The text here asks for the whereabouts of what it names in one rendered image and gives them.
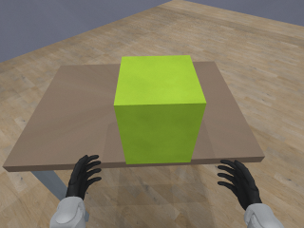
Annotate robot left forearm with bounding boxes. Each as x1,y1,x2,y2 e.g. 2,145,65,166
49,196,86,228

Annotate robot right forearm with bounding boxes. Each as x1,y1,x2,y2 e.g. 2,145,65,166
243,203,284,228

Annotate robot right hand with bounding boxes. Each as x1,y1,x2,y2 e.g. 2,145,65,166
217,160,262,211

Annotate carton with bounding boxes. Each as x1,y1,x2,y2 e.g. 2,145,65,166
114,55,207,164

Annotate table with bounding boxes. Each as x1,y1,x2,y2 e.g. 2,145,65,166
2,61,265,222

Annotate robot left hand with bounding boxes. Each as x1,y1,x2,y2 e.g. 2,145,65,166
66,155,102,200

